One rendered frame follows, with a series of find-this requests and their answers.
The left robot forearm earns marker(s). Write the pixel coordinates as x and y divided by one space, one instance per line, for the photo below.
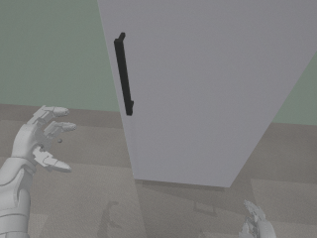
16 179

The right robot hand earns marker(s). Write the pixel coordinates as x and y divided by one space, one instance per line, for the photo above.
260 227

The handle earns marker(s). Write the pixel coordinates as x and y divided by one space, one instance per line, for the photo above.
122 66

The left robot hand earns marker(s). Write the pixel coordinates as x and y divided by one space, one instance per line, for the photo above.
30 136

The fridge door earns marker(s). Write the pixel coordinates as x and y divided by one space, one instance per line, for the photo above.
207 78

